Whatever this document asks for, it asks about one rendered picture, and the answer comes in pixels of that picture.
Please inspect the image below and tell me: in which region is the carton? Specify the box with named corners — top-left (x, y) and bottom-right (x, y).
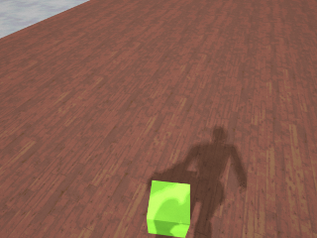
top-left (147, 180), bottom-right (190, 238)

